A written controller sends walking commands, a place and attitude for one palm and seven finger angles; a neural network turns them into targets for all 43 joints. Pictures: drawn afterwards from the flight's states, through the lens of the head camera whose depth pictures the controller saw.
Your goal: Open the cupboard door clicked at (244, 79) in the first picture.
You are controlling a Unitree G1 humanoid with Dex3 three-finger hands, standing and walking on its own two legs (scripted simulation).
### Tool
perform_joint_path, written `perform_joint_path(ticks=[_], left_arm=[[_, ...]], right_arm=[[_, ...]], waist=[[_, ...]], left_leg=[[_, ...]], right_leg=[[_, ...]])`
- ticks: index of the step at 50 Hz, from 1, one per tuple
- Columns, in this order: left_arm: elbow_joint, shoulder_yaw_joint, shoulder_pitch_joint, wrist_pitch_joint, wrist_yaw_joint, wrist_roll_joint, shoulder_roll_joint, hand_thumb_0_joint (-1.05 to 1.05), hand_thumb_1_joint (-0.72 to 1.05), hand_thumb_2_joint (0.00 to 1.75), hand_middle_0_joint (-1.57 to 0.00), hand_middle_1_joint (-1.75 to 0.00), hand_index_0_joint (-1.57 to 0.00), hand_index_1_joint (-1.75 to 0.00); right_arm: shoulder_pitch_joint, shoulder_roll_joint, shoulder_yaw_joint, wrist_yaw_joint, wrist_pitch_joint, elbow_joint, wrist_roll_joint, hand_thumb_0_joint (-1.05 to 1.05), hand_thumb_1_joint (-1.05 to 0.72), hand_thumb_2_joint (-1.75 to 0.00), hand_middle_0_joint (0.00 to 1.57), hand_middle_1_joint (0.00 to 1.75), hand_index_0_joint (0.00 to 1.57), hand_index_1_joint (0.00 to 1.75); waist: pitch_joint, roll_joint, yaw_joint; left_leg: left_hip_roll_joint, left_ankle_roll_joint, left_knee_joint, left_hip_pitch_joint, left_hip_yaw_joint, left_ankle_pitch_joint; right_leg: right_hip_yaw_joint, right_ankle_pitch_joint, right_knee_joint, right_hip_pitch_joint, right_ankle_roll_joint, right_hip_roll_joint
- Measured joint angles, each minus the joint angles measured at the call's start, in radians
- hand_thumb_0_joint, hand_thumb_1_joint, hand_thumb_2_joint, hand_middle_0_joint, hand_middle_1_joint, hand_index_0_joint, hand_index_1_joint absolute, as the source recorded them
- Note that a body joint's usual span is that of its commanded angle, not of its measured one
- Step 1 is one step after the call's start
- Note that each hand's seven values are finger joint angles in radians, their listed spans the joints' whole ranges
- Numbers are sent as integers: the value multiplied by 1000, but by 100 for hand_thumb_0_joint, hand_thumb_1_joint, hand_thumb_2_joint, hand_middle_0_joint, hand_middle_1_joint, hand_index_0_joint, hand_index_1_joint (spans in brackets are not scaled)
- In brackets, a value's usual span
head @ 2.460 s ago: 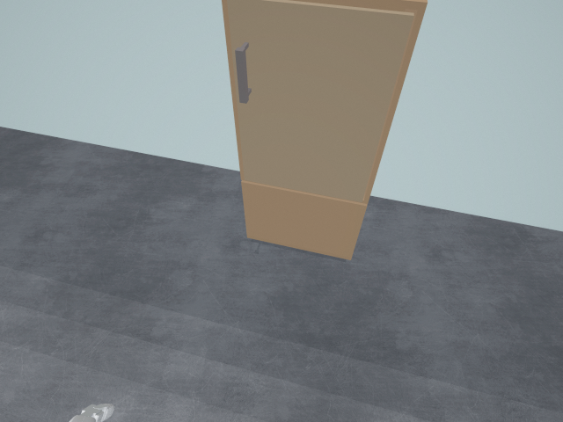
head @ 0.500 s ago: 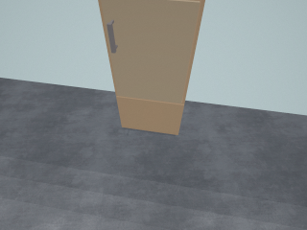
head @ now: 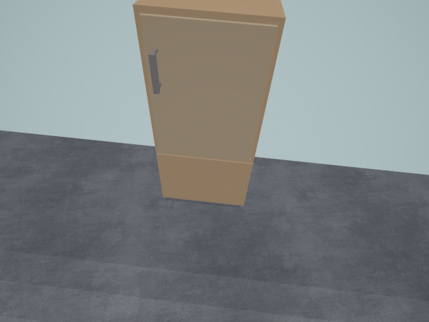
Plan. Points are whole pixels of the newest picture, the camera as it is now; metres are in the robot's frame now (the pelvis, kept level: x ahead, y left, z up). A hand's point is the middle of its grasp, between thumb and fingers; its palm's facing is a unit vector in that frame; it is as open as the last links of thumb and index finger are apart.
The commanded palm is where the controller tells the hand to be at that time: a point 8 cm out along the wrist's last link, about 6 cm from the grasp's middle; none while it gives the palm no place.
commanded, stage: take the last steps up to it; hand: left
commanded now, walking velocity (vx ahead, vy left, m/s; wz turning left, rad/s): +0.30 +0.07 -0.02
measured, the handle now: (156, 71) +0.88 +0.25 +0.04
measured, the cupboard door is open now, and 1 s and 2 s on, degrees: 0 0 0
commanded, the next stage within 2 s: come to a stop and stand still in 0.68 s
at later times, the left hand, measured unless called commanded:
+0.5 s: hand (161, 272) +0.28 +0.14 -0.17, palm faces +0.03 -0.99 -0.15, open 7.3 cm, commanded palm none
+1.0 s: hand (128, 269) +0.28 +0.22 -0.18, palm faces +0.05 -0.98 -0.17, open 7.4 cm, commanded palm none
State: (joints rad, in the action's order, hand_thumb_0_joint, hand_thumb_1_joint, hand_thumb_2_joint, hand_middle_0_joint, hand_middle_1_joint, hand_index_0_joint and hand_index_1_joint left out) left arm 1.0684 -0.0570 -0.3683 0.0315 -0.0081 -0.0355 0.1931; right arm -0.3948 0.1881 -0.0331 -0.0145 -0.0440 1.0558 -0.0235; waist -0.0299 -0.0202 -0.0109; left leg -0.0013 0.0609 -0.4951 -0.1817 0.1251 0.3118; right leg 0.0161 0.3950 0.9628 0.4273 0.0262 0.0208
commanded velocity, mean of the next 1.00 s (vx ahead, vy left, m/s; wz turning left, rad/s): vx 0.11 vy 0.01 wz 0.00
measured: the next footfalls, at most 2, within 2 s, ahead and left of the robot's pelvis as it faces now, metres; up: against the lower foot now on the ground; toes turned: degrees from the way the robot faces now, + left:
right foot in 0.40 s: +0.26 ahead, -0.11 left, +0.00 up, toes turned -9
left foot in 0.80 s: +0.39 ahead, +0.14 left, +0.00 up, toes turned +9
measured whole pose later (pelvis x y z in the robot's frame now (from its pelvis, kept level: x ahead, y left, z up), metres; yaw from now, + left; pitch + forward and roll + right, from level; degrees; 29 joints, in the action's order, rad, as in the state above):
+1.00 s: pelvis +0.31 +0.05 +0.00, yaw -1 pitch -1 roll -1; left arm 1.08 -0.04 -0.30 0.03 0.03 -0.02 0.18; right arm -0.13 0.13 -0.02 -0.05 -0.02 1.01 -0.01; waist 0.08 -0.05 0.04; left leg 0.04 0.05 -0.48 -0.26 0.17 0.19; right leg -0.03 0.48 0.94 0.37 -0.04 0.05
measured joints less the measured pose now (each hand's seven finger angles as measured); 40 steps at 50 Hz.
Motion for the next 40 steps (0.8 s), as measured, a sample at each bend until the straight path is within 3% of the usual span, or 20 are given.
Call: perform_joint_path(ticks=[3,7,12,17,20,22,24,26,29,32,36,40], left_arm=[[-7,-6,28,-10,-7,-3,10,1,91,90,-20,-29,-20,-30],[-29,-7,82,-17,-10,-2,5,1,91,90,-19,-29,-20,-30],[-49,-2,156,-17,-11,1,-22,1,91,90,-19,-29,-20,-30],[-73,6,220,-28,-12,2,-57,1,91,90,-19,-29,-20,-30],[-94,12,240,-67,-11,-3,-68,1,91,90,-19,-29,-20,-30],[-99,14,243,-97,-4,2,-75,1,91,90,-20,-29,-20,-30],[-94,16,225,-102,4,9,-80,0,91,90,-20,-29,-20,-30],[-93,-7,198,-113,26,22,-78,-1,93,90,-20,-30,-20,-30],[-80,-15,160,-114,38,10,-45,-3,96,90,-20,-30,-20,-30],[-47,-6,115,-101,30,5,-24,-3,95,90,-20,-29,-20,-30],[-8,3,61,-85,16,1,-16,-1,93,90,-20,-29,-20,-30],[15,3,9,-68,12,2,-12,0,92,90,-20,-29,-20,-30]], right_arm=[[-34,-31,14,-6,-12,21,3,1,-91,-90,20,30,20,30],[-70,-73,27,-11,-24,55,6,1,-91,-90,20,30,20,30],[-97,-110,31,-13,-29,89,2,1,-90,-90,20,30,20,30],[-112,-115,25,-12,-27,115,-5,1,-90,-90,20,30,20,30],[-126,-115,22,-9,-21,130,3,1,-90,-90,20,30,20,30],[-104,-110,17,-3,-7,134,10,1,-90,-90,20,30,20,30],[-71,-95,6,1,9,123,7,1,-90,-90,20,30,20,30],[-26,-76,-3,2,20,99,1,1,-91,-90,20,30,20,30],[48,-48,-16,6,30,47,-6,1,-91,-90,20,30,20,30],[116,-25,-22,15,30,-4,-7,1,-91,-90,20,30,20,30],[183,-4,-23,27,23,-47,-5,1,-92,-90,19,30,20,30],[208,4,-11,33,5,-70,-4,1,-92,-90,19,30,20,30]], waist=[[0,-6,-2],[16,-12,0],[46,-9,-15],[77,12,-41],[88,24,-40],[102,32,-31],[99,39,-23],[86,45,-14],[63,43,-6],[45,40,1],[41,32,24],[45,16,51]], left_leg=[[-15,3,94,64,7,-27],[-38,9,178,134,16,-39],[-55,7,218,202,23,-10],[-43,-14,177,251,29,77],[-10,-30,-15,210,22,181],[7,-31,-368,71,-26,201],[22,-30,-629,-67,-61,146],[53,-39,-712,-184,-73,72],[98,-60,-639,-302,-70,10],[124,-76,-481,-346,-60,-50],[122,-79,-277,-317,-48,-84],[93,-72,-83,-200,-19,-110]], right_leg=[[-49,-92,101,80,-13,31],[-73,-166,85,144,-32,64],[-93,-190,-54,159,-38,80],[-122,-156,-239,93,-10,56],[-147,-212,-348,2,29,27],[-167,-176,-296,-9,45,22],[-185,-138,-315,-56,44,15],[-197,-144,-376,-107,30,6],[-203,-161,-462,-167,29,-1],[-197,-165,-519,-213,18,-1],[-186,-138,-539,-263,-10,8],[-177,-61,-472,-290,-48,31]])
